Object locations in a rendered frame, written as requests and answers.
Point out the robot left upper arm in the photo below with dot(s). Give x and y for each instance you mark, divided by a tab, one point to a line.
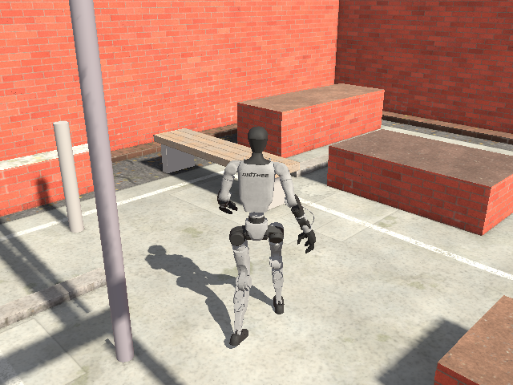
227	180

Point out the right robot thigh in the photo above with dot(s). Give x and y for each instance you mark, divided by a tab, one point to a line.
276	236

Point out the right robot forearm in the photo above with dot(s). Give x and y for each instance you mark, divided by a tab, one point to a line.
300	216

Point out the robot right hand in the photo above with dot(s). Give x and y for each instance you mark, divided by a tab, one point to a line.
311	240

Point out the left robot foot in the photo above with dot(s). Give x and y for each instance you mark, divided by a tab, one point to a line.
236	339

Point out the robot right upper arm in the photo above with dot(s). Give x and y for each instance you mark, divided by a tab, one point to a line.
286	183

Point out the robot left hand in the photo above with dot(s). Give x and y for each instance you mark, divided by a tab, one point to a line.
231	205

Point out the left robot forearm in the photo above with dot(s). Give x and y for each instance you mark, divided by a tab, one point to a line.
222	203

